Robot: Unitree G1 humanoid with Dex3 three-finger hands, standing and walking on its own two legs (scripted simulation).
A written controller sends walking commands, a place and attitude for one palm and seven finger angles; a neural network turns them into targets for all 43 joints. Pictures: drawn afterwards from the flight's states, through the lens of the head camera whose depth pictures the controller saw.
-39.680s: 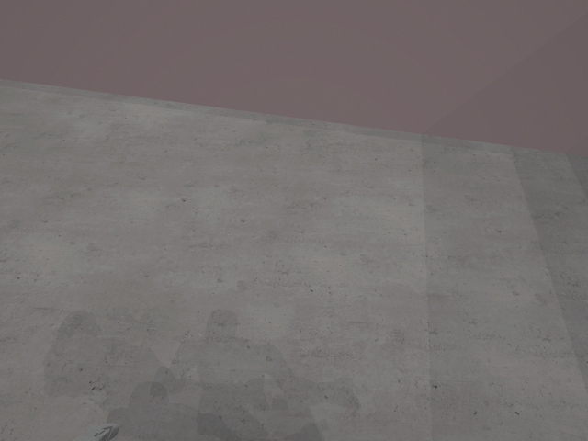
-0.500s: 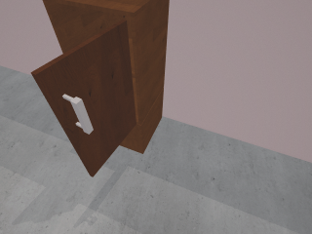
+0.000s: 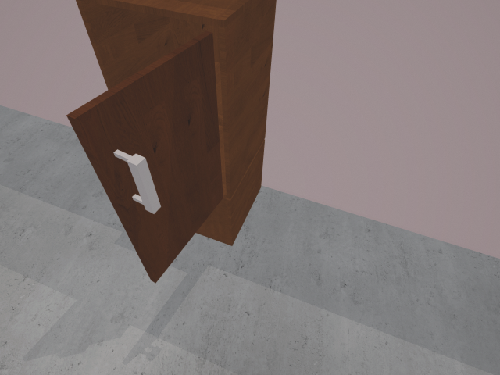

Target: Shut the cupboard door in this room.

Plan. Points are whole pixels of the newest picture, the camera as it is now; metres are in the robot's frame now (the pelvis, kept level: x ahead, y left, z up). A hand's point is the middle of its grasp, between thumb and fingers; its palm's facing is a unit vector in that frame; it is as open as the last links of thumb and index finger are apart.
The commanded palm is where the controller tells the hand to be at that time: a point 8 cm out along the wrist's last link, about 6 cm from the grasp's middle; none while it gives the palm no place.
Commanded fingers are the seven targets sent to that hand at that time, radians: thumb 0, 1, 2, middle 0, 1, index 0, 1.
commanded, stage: come to a stop and stand still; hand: left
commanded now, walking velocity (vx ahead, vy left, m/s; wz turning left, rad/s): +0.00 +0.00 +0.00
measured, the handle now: (137, 182) +0.45 +0.26 +0.02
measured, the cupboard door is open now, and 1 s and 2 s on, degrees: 83 83 83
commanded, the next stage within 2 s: look again from close up in 0.44 s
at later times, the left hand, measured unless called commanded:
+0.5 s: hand out of the picture -0.01 +0.21 -0.17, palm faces +0.00 -0.97 -0.23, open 7.4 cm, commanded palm none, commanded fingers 0.00 0.90 0.90 -0.20 -0.30 -0.20 -0.30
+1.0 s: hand out of the picture +0.00 +0.18 -0.17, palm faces -0.04 -0.97 -0.23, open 7.4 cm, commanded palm none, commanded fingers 0.00 0.90 0.90 -0.20 -0.30 -0.20 -0.30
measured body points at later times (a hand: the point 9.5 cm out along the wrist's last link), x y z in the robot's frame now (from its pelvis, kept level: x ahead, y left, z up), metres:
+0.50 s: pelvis -0.02 +0.01 +0.00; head -0.01 +0.02 +0.45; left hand -0.01 +0.26 -0.16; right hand +0.02 -0.25 -0.15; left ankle +0.00 +0.12 -0.74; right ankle -0.06 -0.13 -0.74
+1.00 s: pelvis -0.03 +0.00 -0.01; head -0.03 -0.02 +0.44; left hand +0.00 +0.23 -0.15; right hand -0.01 -0.23 -0.17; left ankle +0.00 +0.12 -0.74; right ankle -0.06 -0.13 -0.74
